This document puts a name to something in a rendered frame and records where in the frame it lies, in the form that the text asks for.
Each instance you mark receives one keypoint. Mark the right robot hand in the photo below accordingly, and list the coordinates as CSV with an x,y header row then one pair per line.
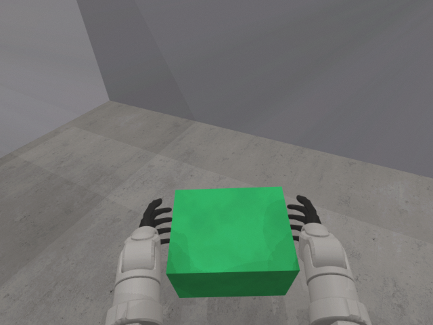
x,y
308,210

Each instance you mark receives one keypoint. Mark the left robot hand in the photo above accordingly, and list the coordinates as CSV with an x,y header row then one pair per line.
x,y
150,215

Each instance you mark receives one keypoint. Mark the carton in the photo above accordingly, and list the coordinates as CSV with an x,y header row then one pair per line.
x,y
231,242

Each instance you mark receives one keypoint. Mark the robot left forearm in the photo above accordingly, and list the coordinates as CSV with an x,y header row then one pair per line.
x,y
138,279

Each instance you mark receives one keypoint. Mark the robot right forearm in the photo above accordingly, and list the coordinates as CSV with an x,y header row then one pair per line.
x,y
332,291

